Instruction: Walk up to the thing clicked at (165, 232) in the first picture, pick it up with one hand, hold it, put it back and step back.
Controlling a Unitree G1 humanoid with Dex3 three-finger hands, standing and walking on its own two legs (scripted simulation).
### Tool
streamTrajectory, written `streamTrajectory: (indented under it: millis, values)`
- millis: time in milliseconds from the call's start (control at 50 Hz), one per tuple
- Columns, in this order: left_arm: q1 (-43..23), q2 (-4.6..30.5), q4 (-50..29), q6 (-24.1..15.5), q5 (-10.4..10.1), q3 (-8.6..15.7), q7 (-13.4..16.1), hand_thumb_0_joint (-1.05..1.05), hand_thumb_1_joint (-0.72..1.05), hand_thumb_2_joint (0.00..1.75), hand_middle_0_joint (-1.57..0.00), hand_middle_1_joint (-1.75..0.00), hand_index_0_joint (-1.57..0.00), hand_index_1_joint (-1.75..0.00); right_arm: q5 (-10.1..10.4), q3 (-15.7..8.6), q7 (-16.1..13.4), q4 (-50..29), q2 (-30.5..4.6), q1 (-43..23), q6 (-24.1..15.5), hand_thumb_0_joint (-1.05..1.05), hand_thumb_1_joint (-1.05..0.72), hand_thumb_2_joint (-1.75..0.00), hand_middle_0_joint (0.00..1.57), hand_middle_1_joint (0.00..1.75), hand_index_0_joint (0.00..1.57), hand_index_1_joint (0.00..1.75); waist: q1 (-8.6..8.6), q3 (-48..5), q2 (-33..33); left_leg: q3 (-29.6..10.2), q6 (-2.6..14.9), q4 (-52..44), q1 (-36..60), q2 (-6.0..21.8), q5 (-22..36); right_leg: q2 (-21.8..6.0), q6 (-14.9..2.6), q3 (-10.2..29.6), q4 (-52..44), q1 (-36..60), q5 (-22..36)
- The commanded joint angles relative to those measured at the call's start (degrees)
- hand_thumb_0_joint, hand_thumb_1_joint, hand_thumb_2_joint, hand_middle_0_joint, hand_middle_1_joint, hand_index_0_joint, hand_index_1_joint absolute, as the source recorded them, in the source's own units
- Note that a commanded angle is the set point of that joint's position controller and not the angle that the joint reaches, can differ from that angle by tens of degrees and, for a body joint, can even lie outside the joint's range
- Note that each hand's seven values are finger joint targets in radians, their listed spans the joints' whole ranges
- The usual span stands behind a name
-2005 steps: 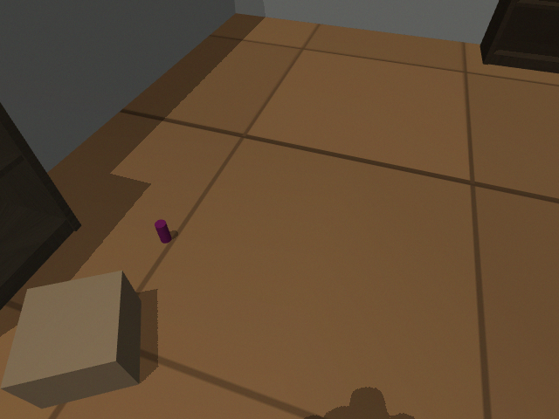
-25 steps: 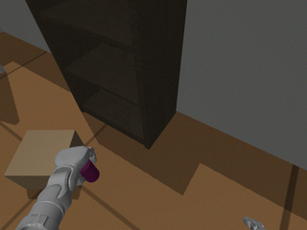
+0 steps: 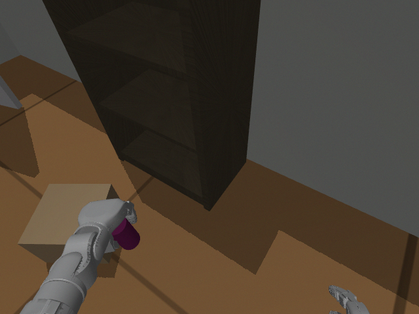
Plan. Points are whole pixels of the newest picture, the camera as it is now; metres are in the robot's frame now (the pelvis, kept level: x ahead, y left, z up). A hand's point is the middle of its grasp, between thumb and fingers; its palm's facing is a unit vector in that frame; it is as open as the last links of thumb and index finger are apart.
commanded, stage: hold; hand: left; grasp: from above
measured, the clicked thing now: (123, 232) +0.32 +0.21 -0.07
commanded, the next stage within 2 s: crouch in 1.24 s
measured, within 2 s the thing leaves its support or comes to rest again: neither
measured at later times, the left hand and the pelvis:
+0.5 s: hand (109, 236) +0.29 +0.22 -0.02, palm faces -0.42 -0.06 -0.90, open 7.8 cm; pelvis +0.00 +0.00 +0.01, yaw +0 degrees
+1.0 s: hand (108, 238) +0.29 +0.22 -0.02, palm faces -0.43 -0.07 -0.90, open 7.8 cm; pelvis +0.00 +0.00 +0.01, yaw +0 degrees
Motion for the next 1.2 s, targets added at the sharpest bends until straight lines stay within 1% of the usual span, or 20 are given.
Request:
streamTrajectory:
  millis: [0, 180, 240, 280, 300, 420, 580, 600, 620, 640, 660, 680, 720, 800, 820, 900, 920, 1020, 1060, 1180]
  values:
    - [-16.81, 11.59, -11.45, -0.10, -0.38, 5.73, 1.38, 0.00, 0.62, 0.61, -1.00, -0.58, -1.01, -0.57, -0.16, -2.13, -0.61, -7.76, -7.45, -4.01, -2.27, 0.00, -0.91, -0.90, 0.20, 0.30, 0.20, 0.30, 0.41, -12.94, -3.18, -0.56, 1.21, -4.97, 8.10, -2.78, 11.42, 3.04, -1.85, -1.57, -6.38, 4.41, 10.31]
    - [-17.52, 12.23, -14.63, -0.13, 0.18, 6.22, 0.81, 0.00, 0.59, 0.62, -0.98, -0.58, -0.99, -0.57, 0.05, -1.91, -0.89, -7.81, -7.28, -4.77, -1.83, 0.00, -0.91, -0.90, 0.20, 0.30, 0.20, 0.30, 0.22, -14.53, -2.63, -0.33, 1.33, -5.96, 10.92, -2.77, 13.64, 2.95, -1.80, -1.41, -7.01, 5.82, 12.55]
    - [-16.67, 11.50, -14.51, 0.05, -0.14, 5.41, 0.39, 0.00, 0.58, 0.63, -0.97, -0.59, -0.99, -0.58, 0.17, -1.87, -0.96, -7.97, -7.27, -5.14, -1.72, 0.00, -0.91, -0.90, 0.20, 0.30, 0.20, 0.30, 0.25, -13.95, -2.57, -0.21, 1.33, -6.25, 11.40, -2.75, 14.59, 2.91, -1.79, -1.48, -7.40, 6.12, 13.47]
    - [-16.34, 11.84, -14.27, 0.13, -0.23, 5.77, 0.34, 0.00, 0.58, 0.62, -0.97, -0.60, -0.99, -0.58, 0.26, -1.83, -1.06, -8.19, -7.25, -5.63, -1.61, 0.00, -0.91, -0.91, 0.20, 0.30, 0.20, 0.30, 0.71, -12.88, -2.55, -0.16, 1.26, -6.89, 11.52, -2.73, 13.98, 2.96, -1.87, -1.65, -7.96, 6.14, 12.67]
    - [-16.82, 11.48, -14.82, 0.09, -0.46, 5.41, 0.19, 0.00, 0.56, 0.63, -0.97, -0.58, -0.98, -0.57, 0.22, -1.79, -1.04, -8.19, -7.26, -5.47, -1.58, 0.00, -0.91, -0.91, 0.20, 0.30, 0.20, 0.30, 0.14, -12.76, -2.89, -0.15, 1.42, -6.97, 11.67, -2.75, 13.40, 2.84, -1.76, -1.52, -8.36, 5.98, 12.32]
    - [-14.75, 11.91, -15.24, 0.43, -0.57, 5.61, -0.70, 0.00, 0.53, 0.61, -0.95, -0.56, -0.96, -0.55, 0.55, -1.56, -1.16, -8.90, -7.12, -6.75, -1.29, 0.00, -0.91, -0.91, 0.20, 0.30, 0.20, 0.30, 1.25, -11.74, -2.33, -0.19, 1.30, -8.30, 12.29, -2.71, 13.22, 2.82, -1.98, -1.69, -9.14, 7.04, 11.60]
    - [-15.75, 11.89, -18.33, 0.55, -1.08, 5.74, -1.69, 0.00, 0.52, 0.61, -0.93, -0.58, -0.94, -0.57, 0.57, -1.19, -1.22, -9.48, -6.91, -6.90, -1.23, 0.00, -0.91, -0.90, 0.20, 0.30, 0.20, 0.30, 0.95, -11.78, -2.68, -0.09, 1.43, -9.32, 13.23, -2.75, 11.83, 2.76, -1.92, -1.50, -10.39, 7.56, 10.39]
    - [-14.24, 12.45, -17.64, 0.64, -1.21, 6.24, -1.72, 0.00, 0.53, 0.61, -0.94, -0.58, -0.95, -0.57, 0.67, -1.25, -1.32, -9.35, -6.92, -7.50, -1.17, 0.00, -0.91, -0.91, 0.20, 0.30, 0.20, 0.30, 1.67, -11.25, -1.85, -0.19, 1.24, -9.81, 13.40, -2.70, 12.14, 2.84, -2.12, -1.64, -10.39, 7.81, 10.32]
    - [-14.22, 11.38, -18.07, 0.61, -1.15, 5.13, -2.01, 0.00, 0.53, 0.61, -0.94, -0.58, -0.95, -0.56, 0.71, -1.18, -1.31, -9.61, -6.86, -7.47, -1.22, 0.00, -0.91, -0.91, 0.20, 0.30, 0.20, 0.30, 1.10, -11.39, -1.85, -0.21, 1.17, -9.80, 13.71, -2.56, 12.56, 2.95, -2.19, -1.64, -10.12, 7.71, 10.68]
    - [-15.11, 11.84, -18.65, 0.49, -0.93, 5.34, -2.08, 0.00, 0.52, 0.61, -0.93, -0.57, -0.94, -0.56, 0.64, -1.32, -1.37, -9.65, -7.08, -7.36, -1.14, 0.00, -0.91, -0.90, 0.20, 0.30, 0.20, 0.30, 1.10, -11.79, -1.60, -0.43, 1.09, -10.04, 14.05, -2.33, 13.08, 3.14, -2.30, -1.78, -9.94, 7.77, 11.10]
    - [-14.47, 12.43, -17.24, 0.54, -0.53, 6.00, -2.04, 0.00, 0.51, 0.62, -0.93, -0.57, -0.94, -0.56, 0.62, -1.25, -1.44, -9.47, -6.98, -7.56, -1.07, 0.00, -0.91, -0.91, 0.20, 0.30, 0.20, 0.30, 1.29, -11.17, -2.23, -0.37, 1.23, -10.03, 13.82, -2.45, 13.37, 3.03, -2.25, -1.85, -10.18, 8.06, 11.36]
    - [-13.68, 11.54, -17.49, 0.54, -0.85, 5.39, -2.10, 0.00, 0.50, 0.61, -0.92, -0.57, -0.93, -0.56, 0.67, -1.17, -1.45, -9.73, -6.85, -7.38, -1.04, 0.00, -0.91, -0.91, 0.20, 0.30, 0.20, 0.30, 1.28, -11.24, -2.90, -0.28, 1.34, -9.74, 13.90, -2.55, 13.85, 2.95, -2.12, -1.70, -10.17, 7.98, 12.07]
    - [-15.86, 12.78, -17.63, 0.30, -1.19, 6.25, -2.03, 0.00, 0.51, 0.63, -0.93, -0.59, -0.94, -0.58, 0.68, -1.07, -1.49, -9.55, -6.82, -7.19, -1.00, 0.00, -0.91, -0.91, 0.20, 0.30, 0.20, 0.30, 1.04, -11.20, -3.13, -0.16, 1.48, -9.79, 14.12, -2.68, 13.60, 2.81, -1.87, -1.64, -10.73, 8.08, 11.97]
    - [-13.54, 11.18, -17.67, 0.27, -1.12, 5.03, -2.02, 0.00, 0.53, 0.63, -0.94, -0.58, -0.96, -0.58, 0.73, -0.96, -1.43, -9.78, -6.65, -7.68, -0.82, 0.00, -0.91, -0.91, 0.20, 0.30, 0.20, 0.30, 1.11, -11.11, -3.60, 0.03, 1.65, -9.71, 14.27, -2.90, 13.87, 2.54, -1.71, -1.51, -11.08, 8.17, 12.43]
    - [-15.87, 11.73, -18.44, 0.14, -1.10, 5.17, -1.79, 0.00, 0.52, 0.62, -0.94, -0.58, -0.95, -0.57, 0.72, -1.07, -1.45, -9.73, -6.72, -7.76, -0.83, 0.00, -0.91, -0.91, 0.20, 0.30, 0.20, 0.30, 1.03, -11.38, -2.85, -0.06, 1.52, -9.99, 14.43, -2.89, 13.41, 2.59, -1.82, -1.49, -11.10, 8.08, 11.93]
    - [-13.34, 12.37, -17.26, 0.14, -0.47, 6.51, -1.36, 0.00, 0.51, 0.63, -0.94, -0.57, -0.95, -0.56, 0.74, -1.06, -1.51, -9.65, -6.48, -7.99, -0.60, 0.00, -0.91, -0.91, 0.20, 0.30, 0.20, 0.30, 1.87, -10.63, -1.98, 0.05, 1.31, -10.43, 14.23, -2.97, 12.71, 2.59, -2.07, -1.61, -11.37, 8.35, 10.77]
    - [-13.86, 11.96, -18.37, -0.12, -0.80, 6.10, -1.35, 0.00, 0.52, 0.63, -0.94, -0.57, -0.95, -0.57, 0.66, -1.19, -1.50, -9.68, -6.74, -7.92, -0.65, 0.00, -0.91, -0.91, 0.20, 0.30, 0.20, 0.30, 1.31, -11.49, -2.26, -0.09, 1.30, -10.29, 14.64, -2.81, 12.78, 2.78, -2.05, -1.56, -11.23, 8.20, 10.72]
    - [-15.49, 12.79, -17.50, -0.32, -0.52, 6.48, -0.98, 0.00, 0.50, 0.64, -0.93, -0.59, -0.94, -0.59, 0.69, -1.20, -1.60, -9.24, -6.66, -7.33, -0.31, 0.00, -0.91, -0.91, 0.20, 0.30, 0.20, 0.30, 1.25, -11.60, -1.80, -0.23, 1.25, -10.44, 14.92, -2.63, 14.90, 2.88, -2.24, -1.67, -10.84, 8.62, 12.94]
    - [-14.78, 11.34, -17.51, -0.55, -0.97, 5.15, -1.13, 0.00, 0.50, 0.65, -0.93, -0.59, -0.94, -0.58, 0.79, -1.36, -1.62, -9.29, -6.77, -7.48, -0.30, 0.00, -0.91, -0.91, 0.20, 0.30, 0.20, 0.30, 1.11, -11.52, -1.92, -0.27, 1.19, -10.68, 15.47, -2.60, 14.61, 2.97, -2.31, -1.75, -10.97, 8.65, 12.47]
    - [-14.46, 12.54, -16.50, -0.58, -0.95, 6.39, -0.64, 0.00, 0.52, 0.65, -0.96, -0.57, -0.96, -0.57, 0.74, -1.45, -1.69, -8.75, -6.71, -7.04, -0.10, 0.00, -0.91, -0.91, 0.20, 0.30, 0.20, 0.30, 1.33, -12.28, -2.43, -0.07, 1.30, -9.92, 15.74, -2.72, 17.28, 2.78, -1.96, -1.85, -10.97, 9.39, 15.38]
